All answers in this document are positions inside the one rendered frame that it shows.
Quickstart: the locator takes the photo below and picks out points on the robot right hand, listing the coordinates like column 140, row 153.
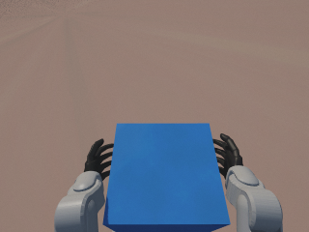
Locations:
column 230, row 154

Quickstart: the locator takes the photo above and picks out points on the robot right forearm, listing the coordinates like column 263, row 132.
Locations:
column 258, row 209

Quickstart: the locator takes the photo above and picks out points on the carton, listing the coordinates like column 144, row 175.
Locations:
column 164, row 177

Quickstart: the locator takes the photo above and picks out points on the robot left hand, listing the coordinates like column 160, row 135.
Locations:
column 95, row 159

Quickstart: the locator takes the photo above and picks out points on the robot left forearm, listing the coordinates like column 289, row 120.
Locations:
column 78, row 211

